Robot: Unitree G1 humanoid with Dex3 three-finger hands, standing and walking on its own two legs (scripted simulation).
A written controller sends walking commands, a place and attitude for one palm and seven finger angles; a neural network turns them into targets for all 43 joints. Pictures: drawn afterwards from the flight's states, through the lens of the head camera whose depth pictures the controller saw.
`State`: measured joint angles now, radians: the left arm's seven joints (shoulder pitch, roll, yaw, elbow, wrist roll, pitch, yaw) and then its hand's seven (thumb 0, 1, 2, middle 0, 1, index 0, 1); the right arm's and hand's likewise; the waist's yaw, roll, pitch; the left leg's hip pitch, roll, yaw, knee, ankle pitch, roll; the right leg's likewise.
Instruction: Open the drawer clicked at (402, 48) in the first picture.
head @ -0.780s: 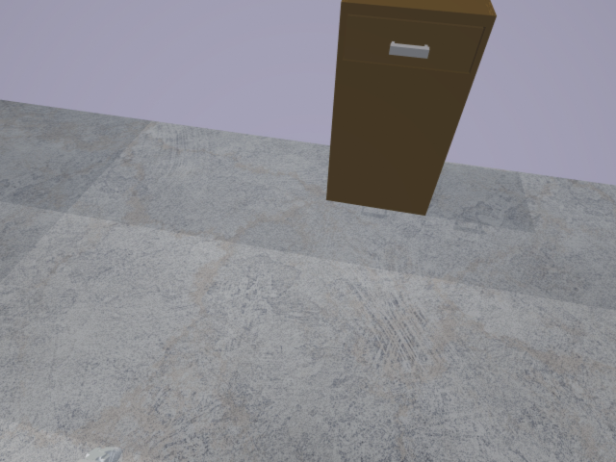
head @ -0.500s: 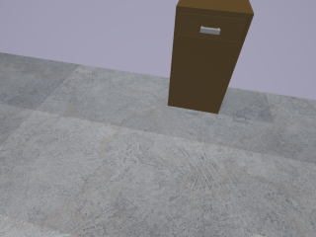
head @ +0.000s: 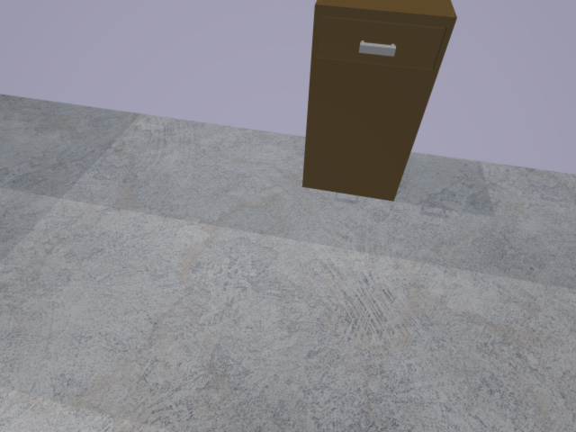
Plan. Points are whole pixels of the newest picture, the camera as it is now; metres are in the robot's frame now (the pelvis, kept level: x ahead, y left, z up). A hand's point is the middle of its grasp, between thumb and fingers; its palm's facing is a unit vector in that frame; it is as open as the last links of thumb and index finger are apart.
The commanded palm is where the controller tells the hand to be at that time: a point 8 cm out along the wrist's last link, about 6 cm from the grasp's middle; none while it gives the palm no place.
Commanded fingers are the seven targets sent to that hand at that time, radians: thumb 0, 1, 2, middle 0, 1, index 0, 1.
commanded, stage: stand and wait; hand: left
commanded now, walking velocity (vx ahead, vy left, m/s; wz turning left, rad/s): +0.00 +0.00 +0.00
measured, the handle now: (377, 46) +1.35 -0.25 -0.02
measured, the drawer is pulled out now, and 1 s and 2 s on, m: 0.00 0.00 0.00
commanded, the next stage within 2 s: look at it before walking up in 0.04 s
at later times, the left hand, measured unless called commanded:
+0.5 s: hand out of the picture +0.08 +0.24 -0.16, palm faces -0.04 -0.94 -0.33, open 7.4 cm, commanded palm none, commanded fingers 0.00 0.90 0.90 -0.20 -0.30 -0.20 -0.30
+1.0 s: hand out of the picture +0.06 +0.21 -0.17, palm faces -0.09 -0.96 -0.27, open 7.4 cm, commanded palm none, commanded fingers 0.00 0.90 0.90 -0.20 -0.30 -0.20 -0.30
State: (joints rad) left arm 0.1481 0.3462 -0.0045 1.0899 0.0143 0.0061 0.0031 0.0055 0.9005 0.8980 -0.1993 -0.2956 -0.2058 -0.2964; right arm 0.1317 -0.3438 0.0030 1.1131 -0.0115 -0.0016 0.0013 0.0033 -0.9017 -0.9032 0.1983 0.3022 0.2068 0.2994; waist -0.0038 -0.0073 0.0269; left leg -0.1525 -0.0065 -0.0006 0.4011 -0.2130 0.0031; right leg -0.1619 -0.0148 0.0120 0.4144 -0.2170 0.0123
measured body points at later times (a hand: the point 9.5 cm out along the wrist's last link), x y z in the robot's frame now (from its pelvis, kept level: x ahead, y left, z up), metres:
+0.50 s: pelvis +0.00 +0.00 +0.00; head +0.01 +0.00 +0.45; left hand +0.08 +0.29 -0.13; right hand +0.08 -0.30 -0.13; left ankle +0.00 +0.12 -0.74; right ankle +0.01 -0.13 -0.74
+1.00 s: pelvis +0.03 -0.01 -0.01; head +0.02 -0.01 +0.44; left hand +0.07 +0.26 -0.15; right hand +0.06 -0.28 -0.15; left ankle +0.00 +0.12 -0.74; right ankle +0.00 -0.12 -0.73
